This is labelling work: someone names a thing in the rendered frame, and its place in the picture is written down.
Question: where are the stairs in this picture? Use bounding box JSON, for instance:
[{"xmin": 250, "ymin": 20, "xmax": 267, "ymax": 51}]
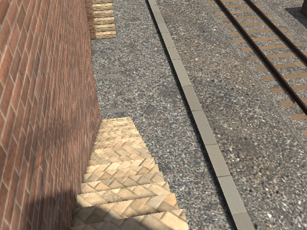
[
  {"xmin": 66, "ymin": 117, "xmax": 196, "ymax": 230},
  {"xmin": 91, "ymin": 0, "xmax": 116, "ymax": 39}
]

